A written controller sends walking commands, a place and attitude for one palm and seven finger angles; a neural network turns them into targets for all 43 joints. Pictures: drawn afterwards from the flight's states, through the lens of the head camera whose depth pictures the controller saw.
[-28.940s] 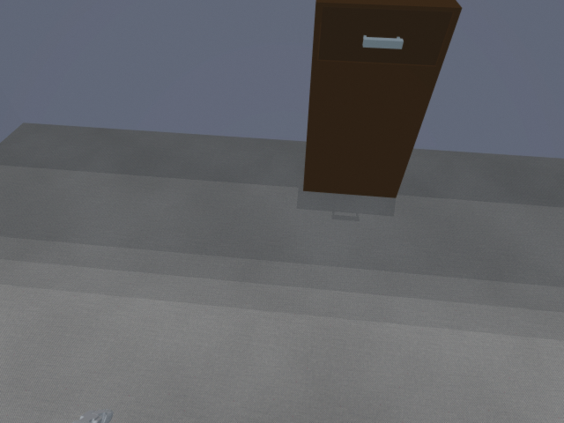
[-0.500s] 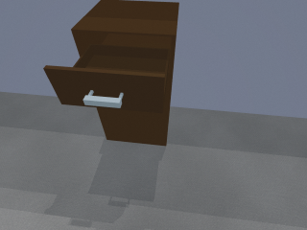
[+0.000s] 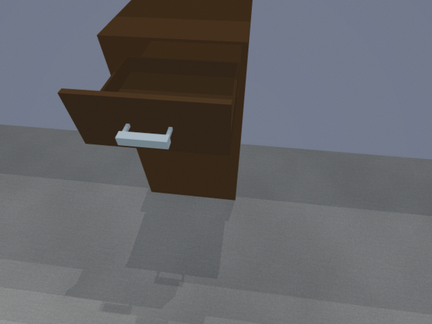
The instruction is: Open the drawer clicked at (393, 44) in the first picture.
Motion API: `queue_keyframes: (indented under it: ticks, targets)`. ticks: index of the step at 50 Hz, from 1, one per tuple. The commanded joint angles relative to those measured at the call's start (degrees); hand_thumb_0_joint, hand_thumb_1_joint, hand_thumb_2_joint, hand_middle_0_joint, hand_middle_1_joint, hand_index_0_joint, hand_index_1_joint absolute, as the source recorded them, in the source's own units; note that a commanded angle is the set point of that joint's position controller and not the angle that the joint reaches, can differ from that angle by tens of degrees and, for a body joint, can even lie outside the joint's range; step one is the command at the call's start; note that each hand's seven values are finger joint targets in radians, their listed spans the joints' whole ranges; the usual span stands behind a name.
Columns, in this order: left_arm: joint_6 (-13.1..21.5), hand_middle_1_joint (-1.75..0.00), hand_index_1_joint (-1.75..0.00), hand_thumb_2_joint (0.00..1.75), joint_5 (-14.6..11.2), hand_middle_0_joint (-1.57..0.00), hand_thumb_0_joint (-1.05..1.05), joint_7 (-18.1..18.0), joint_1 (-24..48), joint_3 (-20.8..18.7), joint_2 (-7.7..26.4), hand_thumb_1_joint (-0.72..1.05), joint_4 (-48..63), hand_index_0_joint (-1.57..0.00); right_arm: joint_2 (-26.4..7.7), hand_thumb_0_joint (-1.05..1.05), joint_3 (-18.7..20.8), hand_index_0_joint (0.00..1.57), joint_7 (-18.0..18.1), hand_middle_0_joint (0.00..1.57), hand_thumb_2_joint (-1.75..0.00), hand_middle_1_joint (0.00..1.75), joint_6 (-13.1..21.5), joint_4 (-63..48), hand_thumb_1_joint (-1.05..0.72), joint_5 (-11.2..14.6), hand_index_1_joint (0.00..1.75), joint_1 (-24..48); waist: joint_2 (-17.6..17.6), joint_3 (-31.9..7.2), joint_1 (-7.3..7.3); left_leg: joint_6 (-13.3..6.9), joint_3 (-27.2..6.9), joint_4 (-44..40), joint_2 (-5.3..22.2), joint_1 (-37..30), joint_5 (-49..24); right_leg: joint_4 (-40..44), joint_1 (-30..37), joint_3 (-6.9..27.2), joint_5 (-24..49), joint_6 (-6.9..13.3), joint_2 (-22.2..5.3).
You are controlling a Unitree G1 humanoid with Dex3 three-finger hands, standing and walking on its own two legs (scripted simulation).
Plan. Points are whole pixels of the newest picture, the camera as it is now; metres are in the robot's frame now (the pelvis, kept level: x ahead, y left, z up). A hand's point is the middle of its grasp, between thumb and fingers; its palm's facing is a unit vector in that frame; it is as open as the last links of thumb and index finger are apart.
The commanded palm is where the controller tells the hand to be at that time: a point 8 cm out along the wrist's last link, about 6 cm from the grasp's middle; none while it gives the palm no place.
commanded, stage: look to check the result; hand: left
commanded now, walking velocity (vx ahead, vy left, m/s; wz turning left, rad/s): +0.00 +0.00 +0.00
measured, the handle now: (146, 134) +0.55 +0.22 +0.01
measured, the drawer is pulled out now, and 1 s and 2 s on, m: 0.30 0.30 0.30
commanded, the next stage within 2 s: stand and wait in 0.18 s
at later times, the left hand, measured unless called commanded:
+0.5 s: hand out of the picture +0.00 +0.16 -0.17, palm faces +0.04 -0.98 -0.20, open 7.4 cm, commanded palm none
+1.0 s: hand out of the picture +0.01 +0.16 -0.17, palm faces +0.05 -0.98 -0.21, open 7.4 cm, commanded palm none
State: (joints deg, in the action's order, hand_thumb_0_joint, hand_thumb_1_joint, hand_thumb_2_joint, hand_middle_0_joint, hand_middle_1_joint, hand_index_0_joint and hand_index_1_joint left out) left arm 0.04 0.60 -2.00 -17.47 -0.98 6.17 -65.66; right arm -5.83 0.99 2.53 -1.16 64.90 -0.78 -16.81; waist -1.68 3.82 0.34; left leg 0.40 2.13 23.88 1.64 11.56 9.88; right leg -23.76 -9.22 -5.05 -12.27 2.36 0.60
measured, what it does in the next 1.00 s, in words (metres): stands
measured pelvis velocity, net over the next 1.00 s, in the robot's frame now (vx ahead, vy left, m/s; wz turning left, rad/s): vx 0.02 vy -0.01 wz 0.00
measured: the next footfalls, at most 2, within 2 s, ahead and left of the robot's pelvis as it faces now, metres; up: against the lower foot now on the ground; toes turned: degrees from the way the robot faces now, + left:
none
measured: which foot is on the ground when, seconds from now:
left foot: down 0.00-1.00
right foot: down 0.00-1.00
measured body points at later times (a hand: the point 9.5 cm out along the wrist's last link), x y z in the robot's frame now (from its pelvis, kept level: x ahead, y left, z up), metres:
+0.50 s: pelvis +0.01 +0.00 +0.00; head +0.02 -0.02 +0.45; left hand +0.00 +0.21 -0.16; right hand -0.01 -0.21 -0.17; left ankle +0.04 +0.12 -0.74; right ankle +0.01 -0.09 -0.74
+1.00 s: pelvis +0.02 -0.01 +0.00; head +0.03 -0.02 +0.45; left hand +0.01 +0.21 -0.15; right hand +0.01 -0.22 -0.17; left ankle +0.04 +0.12 -0.74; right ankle +0.01 -0.09 -0.74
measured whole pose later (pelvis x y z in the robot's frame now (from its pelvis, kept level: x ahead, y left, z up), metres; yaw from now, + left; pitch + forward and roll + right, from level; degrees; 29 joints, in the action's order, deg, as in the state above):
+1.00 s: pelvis +0.02 -0.01 +0.00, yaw +0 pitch -2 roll +0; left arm 0.3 0.6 -2.0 -15.0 -1.3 7.2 -65.2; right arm -7.5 1.1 2.7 -1.0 65.3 -0.9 -14.9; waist -1.9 4.1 0.6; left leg 1.4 1.8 22.7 2.4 10.0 10.5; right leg -22.1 -7.5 -5.3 -12.8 3.0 1.5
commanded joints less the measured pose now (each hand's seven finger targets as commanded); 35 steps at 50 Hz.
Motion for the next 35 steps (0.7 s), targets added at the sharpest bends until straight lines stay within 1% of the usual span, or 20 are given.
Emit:
queue_keyframes:
  ticks: [1,3,4,6,7,8,11,13,15,17,19,21,24,27,28,29,30,33,34,35]
  targets:
    - [0.3,-0.30,-0.30,0.90,-0.2,-0.20,0.00,-0.3,-3.8,-1.0,6.0,0.90,1.0,-0.20,-4.0,0.00,0.6,0.20,0.2,0.20,-0.90,0.30,0.6,-0.9,-0.90,0.0,0.30,-4.6,0.9,3.0,0.20,-1.9,-4.2,-4.0,3.9,-0.2,0.6,7.8,-5.1,6.4,-3.7,1.1,-6.0]
    - [0.3,-0.30,-0.30,0.90,-0.2,-0.20,0.00,-0.4,-4.1,-1.0,6.1,0.90,1.1,-0.20,-3.9,0.00,0.7,0.20,0.2,0.20,-0.90,0.30,0.6,-0.9,-0.90,0.0,0.30,-4.1,1.2,2.9,-0.08,-1.9,-4.2,-3.8,3.9,-0.8,0.6,7.9,-5.3,6.4,-3.8,1.0,-5.9]
    - [0.3,-0.30,-0.30,0.90,-0.2,-0.20,0.00,-0.3,-3.7,-1.1,6.0,0.90,1.0,-0.20,-3.9,0.00,0.6,0.20,0.2,0.20,-0.90,0.30,0.6,-1.0,-0.90,0.0,0.30,-4.3,1.8,3.0,0.09,-2.0,-4.2,-3.9,3.9,-0.5,0.2,7.9,-5.2,6.5,-3.5,1.0,-6.1]
    - [0.3,-0.30,-0.30,0.90,-0.2,-0.20,0.00,-0.3,-3.4,-1.1,6.1,0.90,1.2,-0.20,-4.0,0.00,0.6,0.20,0.2,0.20,-0.90,0.30,0.7,-0.9,-0.90,0.0,0.30,-4.2,0.8,2.8,0.12,-1.9,-4.1,-3.8,3.8,-0.5,0.0,7.8,-4.9,6.6,-3.2,1.1,-6.1]
    - [0.4,-0.30,-0.30,0.90,-0.2,-0.20,0.00,-0.3,-3.2,-1.2,6.3,0.90,1.2,-0.20,-4.0,0.00,0.6,0.20,0.2,0.20,-0.90,0.30,0.8,-0.9,-0.90,0.0,0.30,-4.2,0.6,2.3,0.15,-1.9,-4.2,-4.1,3.9,-0.5,-0.5,7.5,-4.3,6.3,-2.4,1.1,-6.2]
    - [0.4,-0.30,-0.30,0.90,-0.2,-0.20,0.00,-0.4,-3.5,-1.2,6.2,0.90,1.3,-0.20,-4.0,0.00,0.7,0.20,0.2,0.20,-0.90,0.30,0.8,-1.0,-0.90,0.0,0.30,-4.1,1.5,2.1,-0.05,-1.9,-4.3,-3.9,4.1,-0.9,-0.7,7.6,-4.3,6.4,-2.2,1.0,-5.9]
    - [0.4,-0.30,-0.30,0.90,-0.2,-0.20,0.00,-0.3,-3.0,-1.2,6.2,0.90,1.2,-0.20,-4.2,0.00,0.6,0.20,0.2,0.20,-0.90,0.30,0.8,-0.8,-0.90,0.0,0.30,-3.8,0.4,2.4,0.02,-1.8,-4.3,-4.0,4.0,-0.7,-1.2,7.4,-4.0,6.3,-1.4,1.0,-6.1]
    - [0.4,-0.30,-0.30,0.90,-0.2,-0.20,0.00,-0.4,-3.2,-1.2,6.3,0.90,1.2,-0.20,-4.2,0.00,0.7,0.20,0.3,0.20,-0.90,0.30,0.8,-1.0,-0.90,0.0,0.30,-3.8,1.3,1.9,-0.05,-1.9,-4.3,-4.0,4.2,-1.3,-1.2,7.6,-4.0,6.3,-1.5,1.0,-6.0]
    - [0.4,-0.30,-0.30,0.90,-0.2,-0.20,0.00,-0.3,-2.6,-1.2,6.4,0.90,1.2,-0.20,-4.3,0.00,0.6,0.20,0.3,0.20,-0.90,0.30,0.8,-0.9,-0.90,0.0,0.30,-3.7,1.0,2.3,0.09,-1.8,-4.3,-4.1,4.2,-0.9,-1.6,7.4,-3.7,6.2,-0.8,1.0,-6.1]
    - [0.3,-0.30,-0.30,0.90,-0.3,-0.20,0.00,-0.3,-2.6,-1.3,6.6,0.90,1.2,-0.20,-4.5,0.00,0.6,0.20,0.2,0.20,-0.90,0.30,0.7,-0.8,-0.90,-0.1,0.30,-3.5,0.2,2.5,-0.05,-1.7,-4.1,-4.0,4.0,-0.7,-0.8,7.8,-3.9,6.5,-2.1,1.0,-6.2]
    - [0.4,-0.30,-0.30,0.90,-0.2,-0.20,0.00,-0.4,-2.3,-1.3,6.7,0.90,1.5,-0.20,-4.5,0.00,0.7,0.20,0.2,0.20,-0.90,0.30,0.8,-0.9,-0.90,-0.1,0.30,-3.7,1.0,2.2,0.15,-1.7,-4.2,-4.1,4.2,-1.1,-1.3,7.7,-3.6,6.3,-1.4,0.9,-6.0]
    - [0.4,-0.30,-0.30,0.90,-0.2,-0.20,0.00,-0.3,-2.2,-1.4,6.6,0.90,1.4,-0.20,-4.6,0.00,0.6,0.20,0.3,0.20,-0.90,0.30,0.8,-0.9,-0.90,-0.1,0.30,-3.5,0.2,2.0,0.04,-1.7,-4.1,-4.1,4.2,-0.9,-1.6,7.5,-3.3,6.3,-0.6,1.0,-6.1]
    - [0.4,-0.30,-0.30,0.90,-0.2,-0.20,0.00,-0.4,-2.1,-1.4,6.9,0.90,1.4,-0.20,-4.7,0.00,0.7,0.20,0.3,0.20,-0.90,0.30,0.9,-1.0,-0.90,0.0,0.30,-3.5,1.8,1.8,0.08,-1.7,-4.2,-4.0,4.3,-1.4,-2.4,7.6,-3.0,6.1,0.0,0.9,-6.2]
    - [0.4,-0.30,-0.30,0.90,-0.3,-0.20,0.00,-0.3,-1.8,-1.5,7.0,0.90,1.5,-0.20,-4.8,0.00,0.6,0.20,0.3,0.20,-0.90,0.30,0.8,-0.8,-0.90,0.0,0.30,-3.4,0.5,1.5,0.13,-1.5,-4.2,-4.0,4.2,-1.2,-2.2,7.7,-2.7,6.3,-0.3,0.9,-6.2]
    - [0.5,-0.30,-0.30,0.90,-0.2,-0.20,0.00,-0.4,-2.2,-1.5,7.1,0.90,1.5,-0.20,-4.9,0.00,0.8,0.20,0.3,0.20,-0.90,0.30,0.9,-1.0,-0.90,0.0,0.30,-3.2,1.3,1.4,-0.05,-1.6,-4.2,-3.9,4.3,-1.9,-2.6,7.8,-3.0,6.3,0.1,0.9,-6.1]
    - [0.4,-0.30,-0.30,0.90,-0.2,-0.20,0.00,-0.4,-1.8,-1.4,7.1,0.90,1.5,-0.20,-4.8,0.00,0.7,0.20,0.3,0.20,-0.90,0.30,0.8,-0.8,-0.90,-0.1,0.30,-3.2,1.0,1.6,0.05,-1.6,-4.0,-3.8,4.3,-1.6,-2.5,7.9,-2.9,6.2,0.1,0.8,-6.3]
    - [0.4,-0.30,-0.30,0.90,-0.2,-0.20,0.00,-0.4,-1.7,-1.4,7.2,0.90,1.5,-0.20,-4.8,0.00,0.7,0.20,0.3,0.20,-0.90,0.30,0.8,-0.8,-0.90,0.0,0.30,-3.4,1.5,1.5,0.19,-1.6,-4.2,-3.9,4.3,-1.5,-3.0,7.7,-2.6,6.2,0.6,0.8,-6.2]
    - [0.6,-0.30,-0.30,0.90,-0.2,-0.20,0.00,-0.4,-2.1,-1.4,7.2,0.90,1.6,-0.20,-5.1,0.00,0.8,0.20,0.3,0.20,-0.90,0.30,0.8,-0.9,-0.90,0.0,0.30,-2.9,1.2,1.8,-0.05,-1.5,-4.0,-3.7,4.2,-2.0,-2.6,8.2,-3.2,6.5,0.0,0.8,-6.2]
    - [0.5,-0.30,-0.30,0.90,-0.3,-0.20,0.00,-0.4,-1.7,-1.4,7.3,0.90,1.5,-0.20,-5.0,0.00,0.7,0.20,0.2,0.20,-0.90,0.30,0.8,-0.8,-0.90,0.0,0.30,-2.9,1.5,2.1,0.19,-1.5,-4.1,-3.8,4.3,-1.7,-2.5,8.2,-3.3,6.4,-0.2,0.8,-6.3]
    - [0.5,-0.30,-0.30,0.90,-0.2,-0.20,0.00,-0.4,-1.7,-1.4,7.2,0.90,1.5,-0.20,-5.1,0.00,0.7,0.20,0.3,0.20,-0.90,0.30,0.8,-0.8,-0.90,-0.1,0.30,-2.9,0.8,1.8,0.16,-1.5,-3.9,-3.7,4.3,-1.7,-2.4,8.3,-3.0,6.4,-0.1,0.8,-6.4]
